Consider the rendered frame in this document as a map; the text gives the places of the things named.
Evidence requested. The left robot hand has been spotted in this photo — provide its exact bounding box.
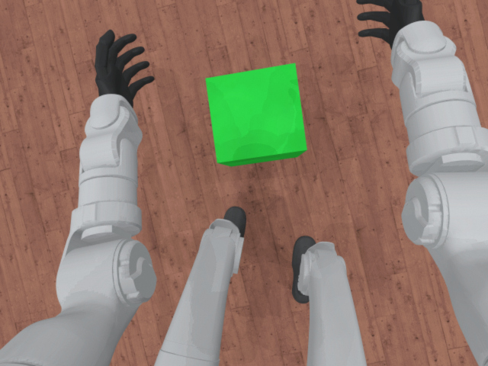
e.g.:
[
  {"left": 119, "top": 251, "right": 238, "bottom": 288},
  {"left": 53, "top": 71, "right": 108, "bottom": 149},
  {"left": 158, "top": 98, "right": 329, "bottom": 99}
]
[{"left": 95, "top": 30, "right": 154, "bottom": 108}]

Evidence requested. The robot foot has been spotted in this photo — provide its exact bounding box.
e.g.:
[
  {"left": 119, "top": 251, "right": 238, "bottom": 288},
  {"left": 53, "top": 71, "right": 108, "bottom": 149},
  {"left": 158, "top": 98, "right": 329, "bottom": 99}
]
[
  {"left": 292, "top": 236, "right": 316, "bottom": 303},
  {"left": 224, "top": 207, "right": 246, "bottom": 238}
]

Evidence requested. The robot left upper arm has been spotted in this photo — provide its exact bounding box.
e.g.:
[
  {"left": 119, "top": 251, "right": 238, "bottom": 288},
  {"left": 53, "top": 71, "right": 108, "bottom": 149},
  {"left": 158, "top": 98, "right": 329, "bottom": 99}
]
[{"left": 0, "top": 239, "right": 157, "bottom": 366}]

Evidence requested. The left robot forearm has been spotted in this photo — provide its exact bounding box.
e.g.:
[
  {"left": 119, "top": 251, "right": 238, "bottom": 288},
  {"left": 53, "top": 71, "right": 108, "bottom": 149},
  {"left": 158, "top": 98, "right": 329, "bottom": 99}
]
[{"left": 56, "top": 94, "right": 143, "bottom": 306}]

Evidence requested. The robot right upper arm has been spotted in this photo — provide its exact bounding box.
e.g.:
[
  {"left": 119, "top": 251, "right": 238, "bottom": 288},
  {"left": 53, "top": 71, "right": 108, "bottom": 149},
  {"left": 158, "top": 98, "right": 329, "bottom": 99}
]
[{"left": 401, "top": 172, "right": 488, "bottom": 366}]

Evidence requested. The right robot foot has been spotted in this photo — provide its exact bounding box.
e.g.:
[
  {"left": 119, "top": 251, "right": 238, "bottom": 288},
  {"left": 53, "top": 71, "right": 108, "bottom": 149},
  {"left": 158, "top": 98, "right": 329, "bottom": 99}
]
[{"left": 292, "top": 236, "right": 316, "bottom": 303}]

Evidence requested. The left robot foot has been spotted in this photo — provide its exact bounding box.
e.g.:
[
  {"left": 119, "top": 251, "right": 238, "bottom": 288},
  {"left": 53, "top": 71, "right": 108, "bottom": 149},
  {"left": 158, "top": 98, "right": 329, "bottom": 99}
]
[{"left": 224, "top": 207, "right": 246, "bottom": 238}]

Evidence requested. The carton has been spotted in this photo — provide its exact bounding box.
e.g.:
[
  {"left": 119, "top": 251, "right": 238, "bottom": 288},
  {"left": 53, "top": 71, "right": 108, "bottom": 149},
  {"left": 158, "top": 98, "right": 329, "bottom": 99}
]
[{"left": 206, "top": 63, "right": 307, "bottom": 166}]

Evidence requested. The right robot forearm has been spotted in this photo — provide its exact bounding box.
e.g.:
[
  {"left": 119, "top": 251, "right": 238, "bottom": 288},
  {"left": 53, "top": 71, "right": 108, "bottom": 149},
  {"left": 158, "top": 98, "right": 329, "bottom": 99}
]
[{"left": 390, "top": 21, "right": 488, "bottom": 177}]

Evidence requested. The right robot hand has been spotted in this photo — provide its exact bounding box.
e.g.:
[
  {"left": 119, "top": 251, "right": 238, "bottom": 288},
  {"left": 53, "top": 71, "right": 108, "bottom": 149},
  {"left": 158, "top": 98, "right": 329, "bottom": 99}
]
[{"left": 356, "top": 0, "right": 425, "bottom": 49}]

